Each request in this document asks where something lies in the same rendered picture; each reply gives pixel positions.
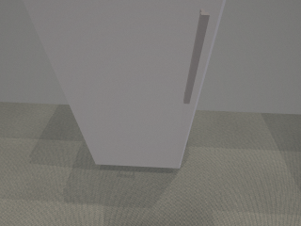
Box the fridge door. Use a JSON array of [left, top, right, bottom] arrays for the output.
[[23, 0, 223, 169]]

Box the handle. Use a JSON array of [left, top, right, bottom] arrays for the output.
[[183, 8, 210, 104]]

